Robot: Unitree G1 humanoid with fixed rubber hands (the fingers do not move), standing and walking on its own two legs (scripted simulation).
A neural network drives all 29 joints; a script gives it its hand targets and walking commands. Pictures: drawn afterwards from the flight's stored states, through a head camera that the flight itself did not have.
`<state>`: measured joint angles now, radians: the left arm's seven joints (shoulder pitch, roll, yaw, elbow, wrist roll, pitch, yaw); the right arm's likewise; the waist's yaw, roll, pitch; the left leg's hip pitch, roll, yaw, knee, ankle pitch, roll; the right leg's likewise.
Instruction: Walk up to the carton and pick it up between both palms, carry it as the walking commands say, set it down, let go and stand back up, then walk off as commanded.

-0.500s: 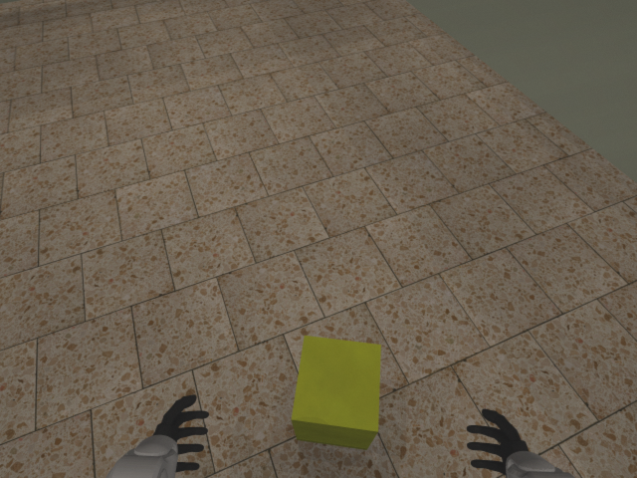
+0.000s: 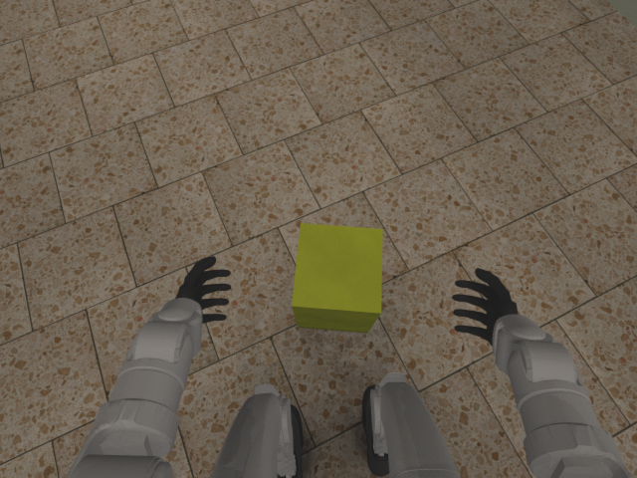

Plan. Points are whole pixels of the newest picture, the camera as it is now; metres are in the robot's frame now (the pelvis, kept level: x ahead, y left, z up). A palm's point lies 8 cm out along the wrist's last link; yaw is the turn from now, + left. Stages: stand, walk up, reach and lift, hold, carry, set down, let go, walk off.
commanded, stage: reach and lift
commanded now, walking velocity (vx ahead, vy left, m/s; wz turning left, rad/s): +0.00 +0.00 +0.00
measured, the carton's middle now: (336, 282) +0.50 -0.04 -0.55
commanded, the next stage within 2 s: none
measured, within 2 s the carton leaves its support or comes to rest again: neither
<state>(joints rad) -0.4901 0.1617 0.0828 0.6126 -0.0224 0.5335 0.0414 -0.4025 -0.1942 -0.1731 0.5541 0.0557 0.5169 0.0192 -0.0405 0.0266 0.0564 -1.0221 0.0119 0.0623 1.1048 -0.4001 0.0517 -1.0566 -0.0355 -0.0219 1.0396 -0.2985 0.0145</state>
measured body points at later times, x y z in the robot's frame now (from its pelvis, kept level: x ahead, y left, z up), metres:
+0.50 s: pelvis -0.01 -0.01 -0.03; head +0.27 +0.00 +0.32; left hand +0.49 +0.17 -0.14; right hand +0.46 -0.21 -0.14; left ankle +0.07 +0.09 -0.65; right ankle +0.11 -0.13 -0.65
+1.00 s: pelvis +0.01 -0.01 -0.05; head +0.38 +0.00 +0.18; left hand +0.53 +0.18 -0.24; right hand +0.50 -0.22 -0.23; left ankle +0.07 +0.09 -0.65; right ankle +0.11 -0.15 -0.64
